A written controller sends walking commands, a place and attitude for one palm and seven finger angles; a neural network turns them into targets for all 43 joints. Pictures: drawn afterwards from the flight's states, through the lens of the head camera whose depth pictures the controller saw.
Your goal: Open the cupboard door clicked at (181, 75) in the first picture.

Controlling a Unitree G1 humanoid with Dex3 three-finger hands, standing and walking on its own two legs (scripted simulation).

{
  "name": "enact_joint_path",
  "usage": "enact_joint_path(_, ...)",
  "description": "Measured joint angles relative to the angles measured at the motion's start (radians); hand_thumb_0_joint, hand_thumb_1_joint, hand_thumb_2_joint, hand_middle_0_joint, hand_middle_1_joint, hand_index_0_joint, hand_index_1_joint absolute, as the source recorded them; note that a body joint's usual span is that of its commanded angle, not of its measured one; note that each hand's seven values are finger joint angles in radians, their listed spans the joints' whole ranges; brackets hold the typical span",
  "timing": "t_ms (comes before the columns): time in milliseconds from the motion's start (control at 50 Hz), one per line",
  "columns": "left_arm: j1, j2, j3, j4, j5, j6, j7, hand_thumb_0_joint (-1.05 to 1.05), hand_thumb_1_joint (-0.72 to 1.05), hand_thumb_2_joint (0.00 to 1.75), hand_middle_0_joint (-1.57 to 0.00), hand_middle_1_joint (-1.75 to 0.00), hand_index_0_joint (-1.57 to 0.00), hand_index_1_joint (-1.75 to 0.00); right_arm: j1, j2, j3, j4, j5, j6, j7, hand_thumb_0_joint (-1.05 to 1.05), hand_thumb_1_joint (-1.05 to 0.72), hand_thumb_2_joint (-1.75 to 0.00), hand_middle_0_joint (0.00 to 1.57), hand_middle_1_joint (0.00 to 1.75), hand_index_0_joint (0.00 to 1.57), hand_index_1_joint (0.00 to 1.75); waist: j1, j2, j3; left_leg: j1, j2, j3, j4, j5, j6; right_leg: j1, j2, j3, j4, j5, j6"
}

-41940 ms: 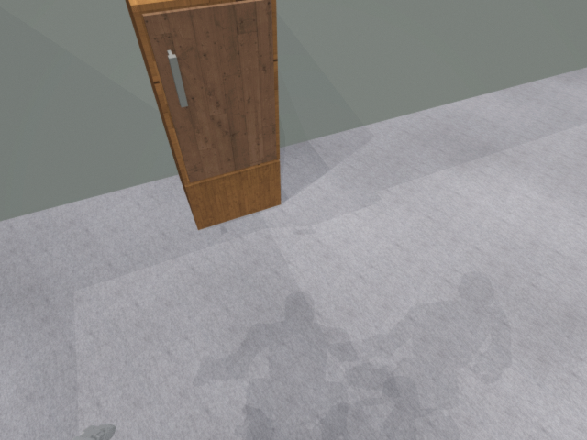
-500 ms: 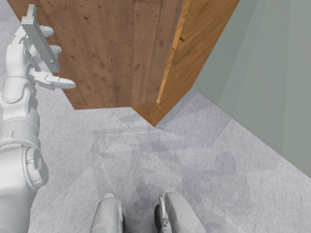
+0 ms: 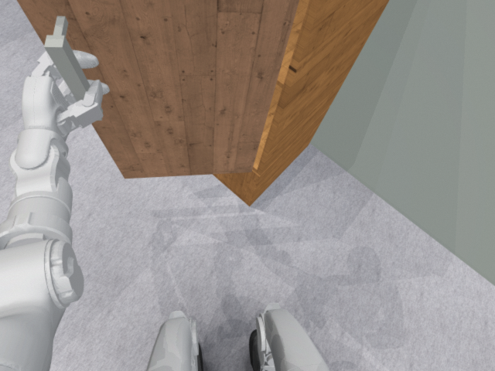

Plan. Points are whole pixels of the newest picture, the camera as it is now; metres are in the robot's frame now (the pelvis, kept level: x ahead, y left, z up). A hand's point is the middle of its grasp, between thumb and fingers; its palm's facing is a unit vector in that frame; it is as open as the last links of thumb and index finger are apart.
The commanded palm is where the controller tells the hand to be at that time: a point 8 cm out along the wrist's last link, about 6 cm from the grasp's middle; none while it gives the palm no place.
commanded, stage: close the thumb around the handle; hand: left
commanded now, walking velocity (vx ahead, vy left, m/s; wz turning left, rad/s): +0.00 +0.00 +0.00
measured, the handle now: (80, 73) +0.56 +0.22 +0.06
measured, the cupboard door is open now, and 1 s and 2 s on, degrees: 48 78 95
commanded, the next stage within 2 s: pull the door open along its arc in 0.10 s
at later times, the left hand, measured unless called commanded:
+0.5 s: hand (97, 119) +0.49 +0.19 +0.06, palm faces +0.02 -1.00 -0.01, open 5.7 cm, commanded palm +0.43 +0.23 +0.05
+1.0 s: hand (150, 193) +0.37 +0.11 +0.06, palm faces +0.45 -0.89 +0.02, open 5.9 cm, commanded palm +0.30 +0.14 +0.05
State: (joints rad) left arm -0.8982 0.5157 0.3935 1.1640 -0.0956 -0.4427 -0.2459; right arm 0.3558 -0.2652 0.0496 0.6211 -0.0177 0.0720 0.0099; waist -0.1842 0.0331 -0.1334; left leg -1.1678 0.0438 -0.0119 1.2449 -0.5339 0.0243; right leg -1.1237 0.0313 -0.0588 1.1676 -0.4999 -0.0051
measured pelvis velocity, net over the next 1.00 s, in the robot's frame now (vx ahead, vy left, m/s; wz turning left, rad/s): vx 0.01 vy -0.02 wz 0.04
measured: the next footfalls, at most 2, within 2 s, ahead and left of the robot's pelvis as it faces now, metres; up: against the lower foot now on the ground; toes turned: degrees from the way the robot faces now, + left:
none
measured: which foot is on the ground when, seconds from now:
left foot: down 0.00-1.00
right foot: down 0.00-1.00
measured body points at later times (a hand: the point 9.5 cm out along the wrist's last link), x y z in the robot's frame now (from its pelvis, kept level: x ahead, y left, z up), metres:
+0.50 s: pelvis +0.01 +0.00 +0.01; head +0.14 +0.01 +0.44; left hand +0.48 +0.24 +0.06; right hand +0.02 -0.26 -0.10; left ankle +0.02 +0.10 -0.63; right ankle +0.02 -0.12 -0.63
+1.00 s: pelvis +0.01 -0.02 +0.02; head +0.09 -0.01 +0.46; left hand +0.34 +0.16 +0.06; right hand +0.18 -0.23 -0.09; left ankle +0.02 +0.10 -0.63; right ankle +0.02 -0.12 -0.63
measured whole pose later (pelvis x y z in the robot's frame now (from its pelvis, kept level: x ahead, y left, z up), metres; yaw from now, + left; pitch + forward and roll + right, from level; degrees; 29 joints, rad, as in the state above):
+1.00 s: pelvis +0.01 -0.02 +0.02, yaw +3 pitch +19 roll -1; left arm -0.19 -0.05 0.00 0.46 0.06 -0.43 0.52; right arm 0.19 -0.18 0.00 0.57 -0.08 0.04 0.06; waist -0.02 0.01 -0.18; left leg -0.95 0.02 -0.01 1.14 -0.52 0.00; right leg -0.93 0.01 -0.05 1.13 -0.53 -0.03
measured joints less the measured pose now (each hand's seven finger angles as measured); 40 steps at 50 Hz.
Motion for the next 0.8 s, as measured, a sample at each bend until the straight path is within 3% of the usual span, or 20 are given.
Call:
enact_joint_path(120, -0.01, 0.009, 0.02, 0.009, 0.012, 0.007, -0.007, 0.01, 0.73, 0.84, -0.38, -1.34, -0.38, -1.34, -0.008, -0.003, 0.004, -0.013, 0.001, 0.002, -0.004, 0.0, -0.91, -0.9, 0.21, 0.3, 0.2, 0.3, -0.008, -0.002, 0.0, -0.008, 0.002, 0.001, 0.007, 0.0, -0.001, -0.011, 0.002, 0.001, 0.009, 0.0, -0.002)
enact_joint_path(340, 0.018, 0.003, 0.018, -0.029, -0.008, 0.017, 0.004, 0.01, 0.75, 0.83, -0.36, -1.35, -0.36, -1.35, -0.003, 0.0, -0.001, -0.012, 0.005, 0.003, 0.0, 0.0, -0.91, -0.9, 0.21, 0.3, 0.2, 0.3, -0.003, -0.002, 0.004, -0.002, 0.006, 0.006, 0.0, 0.003, -0.005, -0.01, 0.006, 0.007, 0.008, 0.003, -0.005)
enact_joint_path(480, 0.16, -0.058, -0.001, -0.154, -0.048, 0.014, 0.007, 0.01, 0.75, 0.78, -0.36, -1.35, -0.35, -1.35, 0.011, 0.006, -0.013, -0.02, 0.018, 0.015, 0.009, 0.0, -0.91, -0.9, 0.21, 0.3, 0.2, 0.3, 0.018, -0.003, -0.006, 0.056, 0.008, 0.023, -0.04, 0.004, -0.004, 0.039, 0.008, 0.024, -0.024, 0.006, -0.003)
enact_joint_path(620, 0.384, -0.163, -0.075, -0.361, -0.091, 0.009, 0.019, 0.0, 0.73, 0.74, -0.35, -1.35, -0.35, -1.35, 0.004, 0.013, -0.029, -0.044, 0.034, 0.012, 0.018, 0.0, -0.91, -0.9, 0.21, 0.3, 0.2, 0.3, 0.055, -0.008, -0.026, 0.14, 0.001, 0.034, -0.094, 0.008, -0.003, 0.116, 0.003, 0.035, -0.068, 0.005, -0.001)
enact_joint_path(640, 0.414, -0.188, -0.087, -0.395, -0.098, 0.012, 0.037, 0.01, 0.72, 0.74, -0.35, -1.34, -0.35, -1.35, 0.0, 0.014, -0.033, -0.048, 0.032, 0.008, 0.018, 0.0, -0.91, -0.9, 0.21, 0.3, 0.2, 0.3, 0.063, -0.009, -0.029, 0.15, 0.0, 0.035, -0.1, 0.008, -0.003, 0.126, 0.002, 0.036, -0.073, 0.005, -0.001)
enact_joint_path(680, 0.47, -0.258, -0.115, -0.467, -0.103, 0.011, 0.132, 0.01, 0.71, 0.74, -0.35, -1.34, -0.36, -1.34, -0.013, 0.018, -0.042, -0.053, 0.024, -0.006, 0.02, 0.0, -0.91, -0.9, 0.21, 0.3, 0.2, 0.3, 0.08, -0.01, -0.036, 0.166, -0.002, 0.036, -0.109, 0.008, -0.004, 0.141, 0.0, 0.037, -0.08, 0.004, 0.001)
enact_joint_path(800, 0.597, -0.441, -0.218, -0.631, -0.004, 0.001, 0.478, 0.01, 0.71, 0.77, -0.34, -1.34, -0.36, -1.3, -0.081, 0.037, -0.053, -0.066, -0.02, -0.026, 0.047, 0.0, -0.91, -0.9, 0.2, 0.3, 0.2, 0.3, 0.117, -0.017, -0.05, 0.19, -0.013, 0.038, -0.111, 0.006, -0.007, 0.161, -0.011, 0.038, -0.067, -0.009, -0.001)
